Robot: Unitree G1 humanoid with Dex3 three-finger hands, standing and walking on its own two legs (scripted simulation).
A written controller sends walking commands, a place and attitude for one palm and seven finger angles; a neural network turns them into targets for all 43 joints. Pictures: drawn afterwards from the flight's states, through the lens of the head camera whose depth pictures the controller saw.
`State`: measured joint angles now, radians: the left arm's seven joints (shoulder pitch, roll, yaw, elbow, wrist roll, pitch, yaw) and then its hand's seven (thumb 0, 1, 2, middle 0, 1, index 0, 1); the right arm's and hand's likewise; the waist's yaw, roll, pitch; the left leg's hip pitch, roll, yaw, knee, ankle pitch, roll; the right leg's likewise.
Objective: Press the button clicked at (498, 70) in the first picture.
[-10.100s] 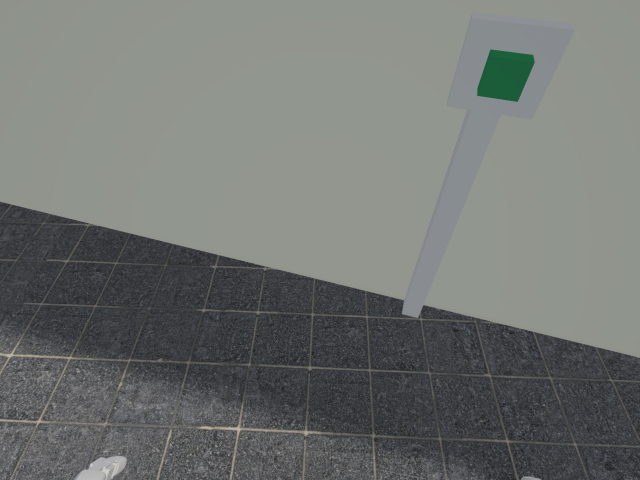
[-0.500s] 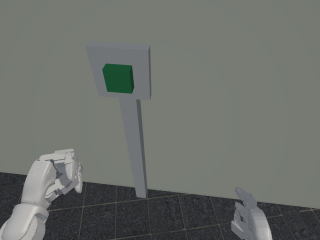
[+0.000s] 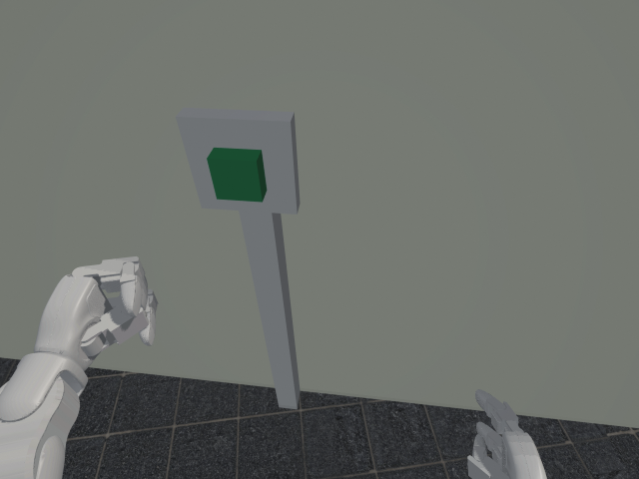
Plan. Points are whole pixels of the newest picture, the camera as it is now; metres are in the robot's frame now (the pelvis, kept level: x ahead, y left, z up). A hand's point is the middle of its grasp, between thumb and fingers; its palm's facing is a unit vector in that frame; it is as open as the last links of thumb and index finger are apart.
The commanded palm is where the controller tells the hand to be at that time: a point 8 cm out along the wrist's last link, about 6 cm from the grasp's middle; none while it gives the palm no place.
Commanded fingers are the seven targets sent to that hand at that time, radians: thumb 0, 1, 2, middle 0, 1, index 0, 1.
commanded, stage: raise the hand and make a fist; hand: left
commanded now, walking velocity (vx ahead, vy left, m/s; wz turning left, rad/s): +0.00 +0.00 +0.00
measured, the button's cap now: (239, 173) +0.49 +0.17 +0.16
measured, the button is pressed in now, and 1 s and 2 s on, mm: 0 0 0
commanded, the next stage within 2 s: aim a knuckle at the button in 0.24 s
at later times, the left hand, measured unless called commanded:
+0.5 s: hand (170, 313) +0.25 +0.19 +0.14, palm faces +0.04 -1.00 -0.07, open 3.1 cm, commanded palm +0.23 +0.24 +0.15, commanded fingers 0.00 0.90 0.90 -1.30 -1.50 -1.30 -1.50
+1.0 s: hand (206, 269) +0.32 +0.18 +0.13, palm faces +0.02 -1.00 -0.03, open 3.1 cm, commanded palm +0.30 +0.22 +0.14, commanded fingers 0.00 0.90 0.90 -1.30 -1.50 -1.30 -1.50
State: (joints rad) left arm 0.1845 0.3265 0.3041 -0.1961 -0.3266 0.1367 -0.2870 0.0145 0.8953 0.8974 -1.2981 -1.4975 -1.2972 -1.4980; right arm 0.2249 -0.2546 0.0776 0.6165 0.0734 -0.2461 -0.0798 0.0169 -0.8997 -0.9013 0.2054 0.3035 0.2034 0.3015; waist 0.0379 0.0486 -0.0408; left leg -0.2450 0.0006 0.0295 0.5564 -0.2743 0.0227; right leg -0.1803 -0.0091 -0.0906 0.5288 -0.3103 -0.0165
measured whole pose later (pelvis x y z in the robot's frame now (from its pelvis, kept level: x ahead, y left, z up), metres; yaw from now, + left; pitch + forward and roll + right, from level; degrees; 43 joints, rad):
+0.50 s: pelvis +0.00 -0.02 +0.00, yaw +0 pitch -2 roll +0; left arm 0.14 0.30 0.28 -0.11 -0.32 0.07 -0.28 0.02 0.89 0.90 -1.30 -1.50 -1.30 -1.50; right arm 0.21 -0.26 0.07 0.65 0.07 -0.28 -0.09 0.02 -0.90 -0.90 0.20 0.30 0.20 0.30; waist 0.04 0.06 -0.03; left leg -0.24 0.02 0.01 0.55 -0.27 -0.01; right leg -0.18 0.01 -0.10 0.54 -0.32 -0.05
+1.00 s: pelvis +0.01 -0.01 +0.00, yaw -1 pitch +0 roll +0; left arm -0.09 0.27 0.23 0.11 -0.26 0.05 -0.20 0.02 0.89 0.90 -1.30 -1.50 -1.30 -1.50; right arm 0.22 -0.25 0.06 0.64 0.06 -0.21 -0.08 0.02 -0.90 -0.90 0.20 0.30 0.20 0.30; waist 0.01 0.03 -0.03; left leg -0.26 0.01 0.05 0.54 -0.28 0.01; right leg -0.22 0.00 -0.07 0.54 -0.32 -0.03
